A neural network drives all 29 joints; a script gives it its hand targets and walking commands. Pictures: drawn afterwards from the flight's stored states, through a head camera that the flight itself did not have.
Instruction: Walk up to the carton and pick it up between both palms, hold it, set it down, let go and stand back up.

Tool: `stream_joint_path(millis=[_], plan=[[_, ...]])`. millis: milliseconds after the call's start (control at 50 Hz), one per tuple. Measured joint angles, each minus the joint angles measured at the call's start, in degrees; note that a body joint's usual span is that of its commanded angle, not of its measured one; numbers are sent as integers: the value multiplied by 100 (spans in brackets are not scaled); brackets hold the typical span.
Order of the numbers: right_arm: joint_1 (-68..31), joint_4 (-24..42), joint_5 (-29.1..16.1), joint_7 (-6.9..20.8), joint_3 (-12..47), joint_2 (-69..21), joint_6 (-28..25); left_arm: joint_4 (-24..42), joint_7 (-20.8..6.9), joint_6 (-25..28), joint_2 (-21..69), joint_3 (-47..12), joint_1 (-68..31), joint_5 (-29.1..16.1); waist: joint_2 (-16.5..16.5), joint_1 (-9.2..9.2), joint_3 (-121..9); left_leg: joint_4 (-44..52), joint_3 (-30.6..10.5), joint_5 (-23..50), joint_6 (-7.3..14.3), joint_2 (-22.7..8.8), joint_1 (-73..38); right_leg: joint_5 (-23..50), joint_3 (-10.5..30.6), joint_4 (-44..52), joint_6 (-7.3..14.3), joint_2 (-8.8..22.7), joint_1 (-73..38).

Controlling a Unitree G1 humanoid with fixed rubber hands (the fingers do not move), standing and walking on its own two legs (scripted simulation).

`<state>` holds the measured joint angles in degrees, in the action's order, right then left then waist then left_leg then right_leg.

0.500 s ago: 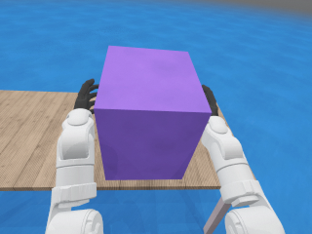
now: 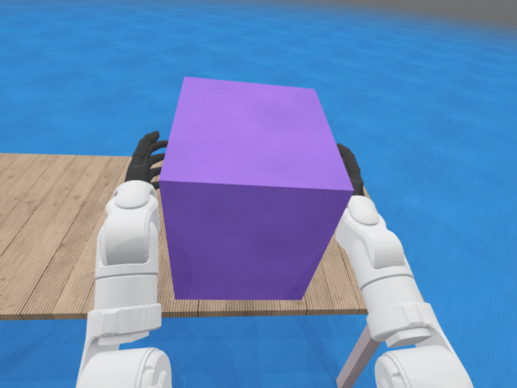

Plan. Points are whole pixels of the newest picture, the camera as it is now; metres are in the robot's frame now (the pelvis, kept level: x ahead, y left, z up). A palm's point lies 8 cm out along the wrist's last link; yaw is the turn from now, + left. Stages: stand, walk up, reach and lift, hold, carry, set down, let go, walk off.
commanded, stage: hold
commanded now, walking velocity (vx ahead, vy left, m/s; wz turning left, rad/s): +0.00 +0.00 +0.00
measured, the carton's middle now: (245, 193) +0.39 +0.01 +0.15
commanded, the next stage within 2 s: none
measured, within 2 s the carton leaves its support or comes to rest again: neither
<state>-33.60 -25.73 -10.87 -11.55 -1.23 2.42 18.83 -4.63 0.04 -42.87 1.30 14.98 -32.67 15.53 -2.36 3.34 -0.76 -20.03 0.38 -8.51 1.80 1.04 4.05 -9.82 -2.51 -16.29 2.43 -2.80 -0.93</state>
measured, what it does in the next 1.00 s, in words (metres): stands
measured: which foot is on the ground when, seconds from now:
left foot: down 0.00-1.00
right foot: down 0.00-1.00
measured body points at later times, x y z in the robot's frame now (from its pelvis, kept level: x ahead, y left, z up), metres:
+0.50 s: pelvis +0.00 +0.00 +0.00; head -0.05 +0.03 +0.45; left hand +0.37 +0.17 +0.19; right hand +0.37 -0.14 +0.18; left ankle +0.04 +0.10 -0.75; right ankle +0.00 -0.09 -0.75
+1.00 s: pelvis +0.01 +0.00 +0.00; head -0.04 +0.02 +0.45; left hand +0.37 +0.17 +0.19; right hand +0.37 -0.14 +0.18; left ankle +0.04 +0.10 -0.75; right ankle +0.00 -0.09 -0.75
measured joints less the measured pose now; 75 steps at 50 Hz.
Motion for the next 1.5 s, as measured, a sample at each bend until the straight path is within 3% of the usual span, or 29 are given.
stream_joint_path(millis=[500, 1020, 1500], plan=[[-218, -361, 151, 111, -222, -81, -91, -371, 23, 103, -49, 59, -211, -1, -59, -28, 36, 8, -51, 63, 3, 28, 168, 5, -65, -58, 3, 28, 183], [220, 323, -147, -78, 242, 60, 57, 469, -12, -111, 48, -50, 367, -25, 41, -3, 59, -17, -6, -123, -15, -18, -145, -44, 0, 114, 9, -22, -195], [-224, -279, 192, 10, -244, -166, 9, -399, -155, 108, -24, 225, -240, 67, -49, 5, 83, 129, -56, 145, -48, 4, -16, 38, -77, -48, 49, 6, 63]])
